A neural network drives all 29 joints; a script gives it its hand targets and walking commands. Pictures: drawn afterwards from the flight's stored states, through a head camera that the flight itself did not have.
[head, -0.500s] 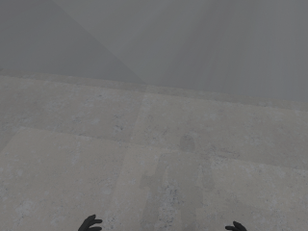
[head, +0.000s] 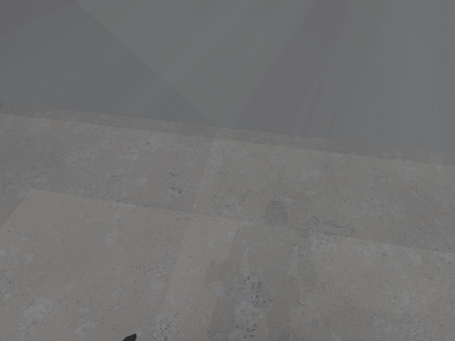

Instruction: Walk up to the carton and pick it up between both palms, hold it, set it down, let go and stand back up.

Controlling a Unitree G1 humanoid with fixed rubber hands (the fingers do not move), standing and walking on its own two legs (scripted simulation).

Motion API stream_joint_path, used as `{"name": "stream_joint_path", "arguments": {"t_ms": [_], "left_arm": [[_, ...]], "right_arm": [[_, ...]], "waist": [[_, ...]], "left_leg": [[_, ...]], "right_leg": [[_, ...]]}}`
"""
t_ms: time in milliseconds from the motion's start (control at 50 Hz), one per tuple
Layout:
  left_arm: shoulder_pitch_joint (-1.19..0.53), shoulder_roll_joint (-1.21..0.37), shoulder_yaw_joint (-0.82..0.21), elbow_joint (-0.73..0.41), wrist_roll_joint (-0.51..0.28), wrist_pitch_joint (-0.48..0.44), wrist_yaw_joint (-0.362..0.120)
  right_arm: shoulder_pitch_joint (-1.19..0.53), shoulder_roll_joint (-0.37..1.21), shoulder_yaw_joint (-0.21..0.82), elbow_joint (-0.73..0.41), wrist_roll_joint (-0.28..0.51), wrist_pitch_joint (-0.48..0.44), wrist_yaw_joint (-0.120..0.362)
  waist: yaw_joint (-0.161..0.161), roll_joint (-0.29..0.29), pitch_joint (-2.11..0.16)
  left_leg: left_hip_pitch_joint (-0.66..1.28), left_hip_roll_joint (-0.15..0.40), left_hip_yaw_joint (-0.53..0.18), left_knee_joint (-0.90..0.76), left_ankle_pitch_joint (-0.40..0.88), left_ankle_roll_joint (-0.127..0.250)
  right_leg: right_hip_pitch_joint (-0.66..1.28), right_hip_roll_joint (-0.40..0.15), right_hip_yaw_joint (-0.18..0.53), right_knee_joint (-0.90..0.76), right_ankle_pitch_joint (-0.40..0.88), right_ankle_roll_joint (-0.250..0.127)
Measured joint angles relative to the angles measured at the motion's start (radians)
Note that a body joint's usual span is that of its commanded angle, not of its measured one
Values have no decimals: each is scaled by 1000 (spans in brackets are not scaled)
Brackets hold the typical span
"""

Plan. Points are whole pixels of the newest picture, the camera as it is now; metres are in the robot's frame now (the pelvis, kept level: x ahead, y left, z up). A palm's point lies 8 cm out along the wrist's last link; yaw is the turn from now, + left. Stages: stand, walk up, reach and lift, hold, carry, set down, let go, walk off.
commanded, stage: stand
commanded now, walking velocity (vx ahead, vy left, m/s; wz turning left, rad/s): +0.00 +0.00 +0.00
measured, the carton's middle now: out of the picture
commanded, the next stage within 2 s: walk up in 1.48 s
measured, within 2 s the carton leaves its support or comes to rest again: neither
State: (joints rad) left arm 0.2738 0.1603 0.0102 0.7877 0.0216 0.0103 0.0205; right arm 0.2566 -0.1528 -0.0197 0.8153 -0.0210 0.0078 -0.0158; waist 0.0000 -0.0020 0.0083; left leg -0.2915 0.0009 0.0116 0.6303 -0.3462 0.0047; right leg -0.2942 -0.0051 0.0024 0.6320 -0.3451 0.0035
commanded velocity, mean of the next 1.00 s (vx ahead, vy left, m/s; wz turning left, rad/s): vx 0.00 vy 0.00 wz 0.00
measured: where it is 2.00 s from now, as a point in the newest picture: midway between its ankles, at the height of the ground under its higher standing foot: outside the picture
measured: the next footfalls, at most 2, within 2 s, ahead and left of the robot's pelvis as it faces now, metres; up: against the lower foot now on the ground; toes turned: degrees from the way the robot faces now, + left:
none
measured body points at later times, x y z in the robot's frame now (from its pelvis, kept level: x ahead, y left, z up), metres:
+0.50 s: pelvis +0.01 +0.00 +0.01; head +0.02 +0.00 +0.46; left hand +0.04 +0.23 -0.14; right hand +0.04 -0.22 -0.14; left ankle -0.01 +0.12 -0.73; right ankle -0.01 -0.12 -0.73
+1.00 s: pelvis +0.00 +0.00 +0.01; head +0.01 +0.01 +0.46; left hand -0.01 +0.21 -0.15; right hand -0.01 -0.20 -0.15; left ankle -0.01 +0.12 -0.73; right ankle -0.01 -0.12 -0.73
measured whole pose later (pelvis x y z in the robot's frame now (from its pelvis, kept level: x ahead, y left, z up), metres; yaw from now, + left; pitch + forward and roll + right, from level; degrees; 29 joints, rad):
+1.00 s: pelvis +0.00 +0.00 +0.01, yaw +0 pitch -3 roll +0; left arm 0.29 0.10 0.02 1.12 0.01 0.00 0.05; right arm 0.28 -0.10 -0.03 1.13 -0.01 0.00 -0.04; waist 0.00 0.00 0.06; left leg -0.15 -0.01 0.02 0.46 -0.27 0.01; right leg -0.15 -0.01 0.01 0.46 -0.27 0.01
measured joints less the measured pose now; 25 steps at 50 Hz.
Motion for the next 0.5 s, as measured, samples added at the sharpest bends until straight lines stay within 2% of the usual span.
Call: {"name": "stream_joint_path", "arguments": {"t_ms": [500], "left_arm": [[19, -16, 19, 183, -7, -8, 18]], "right_arm": [[17, 14, -19, 182, 7, -8, -18]], "waist": [[-1, 0, 25]], "left_leg": [[91, -2, 2, -101, 37, 2]], "right_leg": [[90, -3, 3, -100, 37, 4]]}}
